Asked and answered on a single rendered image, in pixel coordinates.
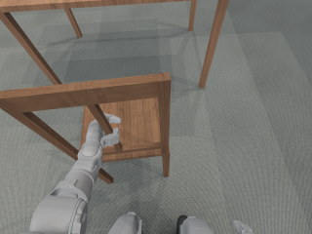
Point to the table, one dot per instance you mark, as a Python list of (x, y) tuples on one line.
[(9, 6)]

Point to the left robot forearm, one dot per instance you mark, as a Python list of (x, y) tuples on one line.
[(81, 179)]

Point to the robot right foot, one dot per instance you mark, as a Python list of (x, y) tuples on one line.
[(180, 220)]

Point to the robot right hand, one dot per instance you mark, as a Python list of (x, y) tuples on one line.
[(241, 227)]

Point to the robot left thigh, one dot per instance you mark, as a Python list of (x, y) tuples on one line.
[(127, 224)]

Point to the left robot upper arm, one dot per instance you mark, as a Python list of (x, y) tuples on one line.
[(60, 215)]

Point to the chair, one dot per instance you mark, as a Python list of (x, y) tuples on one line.
[(142, 102)]

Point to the robot left hand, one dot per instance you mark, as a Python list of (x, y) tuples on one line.
[(95, 132)]

